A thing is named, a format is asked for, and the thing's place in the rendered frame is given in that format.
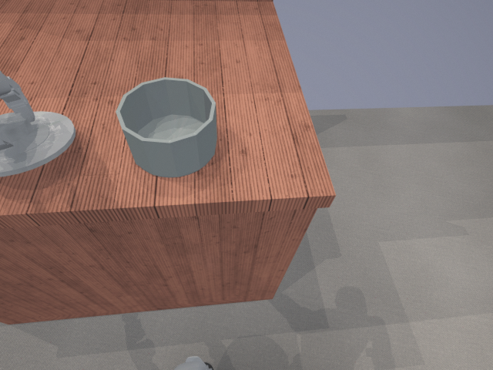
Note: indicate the table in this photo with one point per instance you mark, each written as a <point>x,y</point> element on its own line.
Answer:
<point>91,233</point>

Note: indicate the left robot shin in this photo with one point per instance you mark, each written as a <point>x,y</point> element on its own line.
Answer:
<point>194,359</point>

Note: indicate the pot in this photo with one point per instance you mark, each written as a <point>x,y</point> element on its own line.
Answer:
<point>169,125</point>

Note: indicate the knob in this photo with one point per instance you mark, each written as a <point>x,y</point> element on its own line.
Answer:
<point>15,125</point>

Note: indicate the left robot hand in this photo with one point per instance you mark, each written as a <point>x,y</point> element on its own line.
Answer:
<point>12,94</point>

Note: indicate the lid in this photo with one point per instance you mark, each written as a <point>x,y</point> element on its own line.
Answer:
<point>52,134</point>

